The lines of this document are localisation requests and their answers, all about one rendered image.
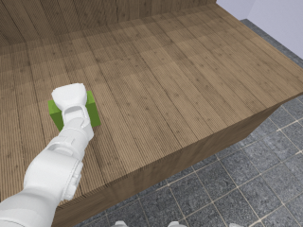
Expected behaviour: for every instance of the table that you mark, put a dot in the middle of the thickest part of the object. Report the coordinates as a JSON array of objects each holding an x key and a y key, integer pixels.
[{"x": 174, "y": 82}]

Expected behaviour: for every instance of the robot left hand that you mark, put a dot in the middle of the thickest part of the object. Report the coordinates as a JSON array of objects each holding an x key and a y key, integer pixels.
[{"x": 70, "y": 94}]

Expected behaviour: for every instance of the left robot shin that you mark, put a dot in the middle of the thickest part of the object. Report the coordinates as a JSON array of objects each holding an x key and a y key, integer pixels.
[{"x": 120, "y": 222}]

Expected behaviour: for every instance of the sponge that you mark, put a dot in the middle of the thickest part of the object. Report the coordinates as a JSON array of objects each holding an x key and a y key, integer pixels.
[{"x": 56, "y": 113}]

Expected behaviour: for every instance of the left robot upper arm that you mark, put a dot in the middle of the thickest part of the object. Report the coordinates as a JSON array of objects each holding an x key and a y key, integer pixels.
[{"x": 54, "y": 178}]

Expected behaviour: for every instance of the robot left forearm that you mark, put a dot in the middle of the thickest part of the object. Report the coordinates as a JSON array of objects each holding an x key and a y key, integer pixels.
[{"x": 74, "y": 136}]

